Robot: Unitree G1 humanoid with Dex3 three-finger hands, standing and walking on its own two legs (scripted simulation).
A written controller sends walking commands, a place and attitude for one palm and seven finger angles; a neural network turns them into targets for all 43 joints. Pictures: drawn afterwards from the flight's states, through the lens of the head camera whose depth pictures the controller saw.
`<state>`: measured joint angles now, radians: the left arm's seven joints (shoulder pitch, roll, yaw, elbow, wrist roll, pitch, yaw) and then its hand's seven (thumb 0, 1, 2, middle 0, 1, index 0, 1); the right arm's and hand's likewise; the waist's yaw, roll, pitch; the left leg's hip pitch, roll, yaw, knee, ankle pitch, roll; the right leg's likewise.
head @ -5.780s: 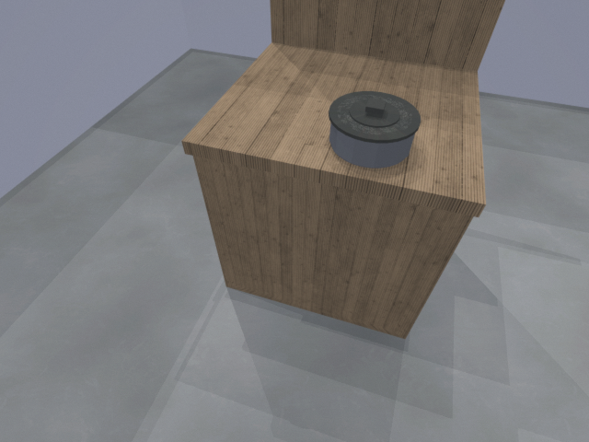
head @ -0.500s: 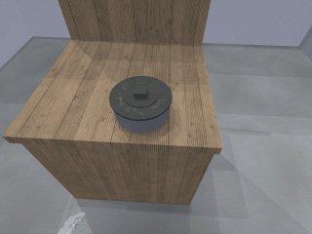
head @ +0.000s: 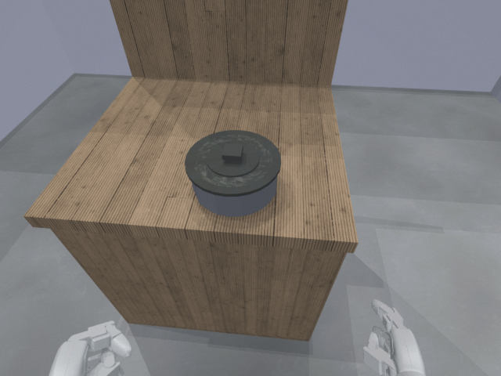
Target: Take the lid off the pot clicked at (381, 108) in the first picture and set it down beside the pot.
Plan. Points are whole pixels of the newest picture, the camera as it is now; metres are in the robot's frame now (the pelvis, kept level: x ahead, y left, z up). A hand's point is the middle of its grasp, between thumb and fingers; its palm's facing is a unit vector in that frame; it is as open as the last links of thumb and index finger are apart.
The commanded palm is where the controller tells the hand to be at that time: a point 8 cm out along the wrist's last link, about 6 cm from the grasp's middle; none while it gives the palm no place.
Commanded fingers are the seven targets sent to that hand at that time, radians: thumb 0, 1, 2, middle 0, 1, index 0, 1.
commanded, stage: raise the hand higher, near the body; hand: left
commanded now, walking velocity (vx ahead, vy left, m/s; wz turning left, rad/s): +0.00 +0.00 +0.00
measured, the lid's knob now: (232, 152) +0.54 +0.11 +0.06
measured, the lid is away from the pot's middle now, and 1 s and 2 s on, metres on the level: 0.00 0.00 0.00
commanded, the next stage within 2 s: reach forward and open the fingers in 0.88 s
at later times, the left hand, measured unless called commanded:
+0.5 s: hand (96, 335) +0.15 +0.24 +0.04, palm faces +0.24 -0.88 -0.41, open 3.1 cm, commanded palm +0.11 +0.27 +0.07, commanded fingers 0.00 0.90 0.90 -1.30 -1.50 -1.30 -1.50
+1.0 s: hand (89, 294) +0.18 +0.24 +0.10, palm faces +0.29 -0.86 -0.42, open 3.1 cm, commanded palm +0.14 +0.27 +0.13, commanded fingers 0.00 0.85 0.90 -1.26 -1.47 -1.26 -1.47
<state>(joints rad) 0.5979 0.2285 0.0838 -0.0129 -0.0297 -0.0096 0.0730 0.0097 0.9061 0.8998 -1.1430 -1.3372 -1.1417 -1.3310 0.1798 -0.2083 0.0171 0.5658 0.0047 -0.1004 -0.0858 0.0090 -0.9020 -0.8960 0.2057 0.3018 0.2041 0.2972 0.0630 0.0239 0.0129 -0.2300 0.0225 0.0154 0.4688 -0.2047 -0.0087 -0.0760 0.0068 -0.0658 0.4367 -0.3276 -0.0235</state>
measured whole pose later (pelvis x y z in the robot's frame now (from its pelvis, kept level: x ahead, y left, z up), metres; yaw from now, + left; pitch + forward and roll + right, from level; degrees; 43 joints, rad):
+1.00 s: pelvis +0.01 +0.01 +0.00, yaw -1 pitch -3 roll +0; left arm 0.60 0.31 0.21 -0.37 -0.03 -0.08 0.08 0.01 0.90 0.90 -1.30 -1.50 -1.30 -1.50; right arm 0.19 -0.20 0.01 0.59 0.00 -0.08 -0.07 0.01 -0.90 -0.90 0.21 0.30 0.20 0.30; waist 0.07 0.06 0.03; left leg -0.17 0.02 0.04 0.43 -0.21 0.00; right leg -0.02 0.00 -0.04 0.39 -0.32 -0.01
